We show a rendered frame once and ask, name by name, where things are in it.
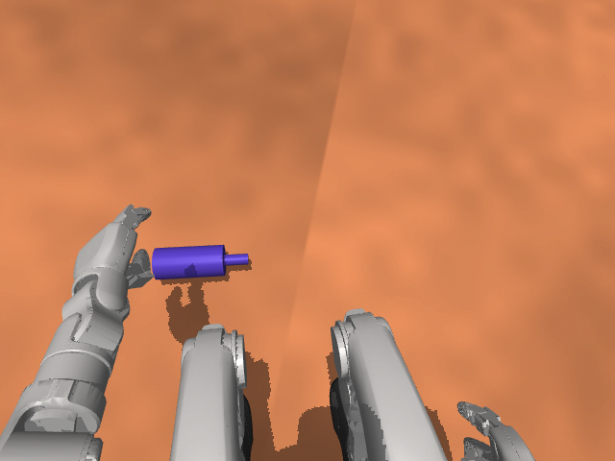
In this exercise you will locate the right robot foot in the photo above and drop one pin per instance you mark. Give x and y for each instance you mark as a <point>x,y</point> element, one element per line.
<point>339,420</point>

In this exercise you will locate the bottle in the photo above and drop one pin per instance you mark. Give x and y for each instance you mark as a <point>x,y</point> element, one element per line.
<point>193,262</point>

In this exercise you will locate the left robot hand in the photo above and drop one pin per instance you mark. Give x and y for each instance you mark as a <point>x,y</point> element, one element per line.
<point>113,246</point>

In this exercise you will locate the right robot hand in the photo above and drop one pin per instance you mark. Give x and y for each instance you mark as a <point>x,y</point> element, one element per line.
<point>506,444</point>

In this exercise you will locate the left robot arm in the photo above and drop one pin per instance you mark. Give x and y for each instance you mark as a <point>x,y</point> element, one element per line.
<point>57,415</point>

